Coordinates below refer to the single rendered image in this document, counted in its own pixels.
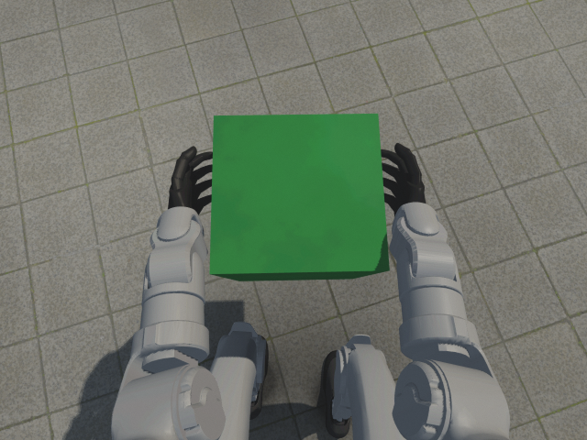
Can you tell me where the robot right forearm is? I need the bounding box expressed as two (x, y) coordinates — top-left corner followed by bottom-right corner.
(390, 202), (510, 429)

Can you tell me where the robot left upper arm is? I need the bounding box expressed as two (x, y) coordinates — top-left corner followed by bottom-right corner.
(112, 364), (226, 440)

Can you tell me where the left robot hand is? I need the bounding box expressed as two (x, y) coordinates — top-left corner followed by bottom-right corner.
(168, 146), (213, 215)

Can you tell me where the right robot hand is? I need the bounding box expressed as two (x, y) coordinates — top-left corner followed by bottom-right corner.
(381, 143), (426, 216)

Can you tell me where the right robot shin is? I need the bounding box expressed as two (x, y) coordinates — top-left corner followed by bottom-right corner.
(332, 335), (386, 420)

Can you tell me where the robot left forearm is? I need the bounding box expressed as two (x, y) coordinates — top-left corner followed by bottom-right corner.
(111, 206), (209, 440)

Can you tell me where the robot right upper arm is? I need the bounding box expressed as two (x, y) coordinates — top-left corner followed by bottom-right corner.
(393, 358), (510, 440)

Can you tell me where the carton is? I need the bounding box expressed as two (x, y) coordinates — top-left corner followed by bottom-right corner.
(209, 114), (390, 281)

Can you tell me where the left robot foot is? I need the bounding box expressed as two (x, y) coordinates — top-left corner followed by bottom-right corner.
(249, 336), (269, 420)

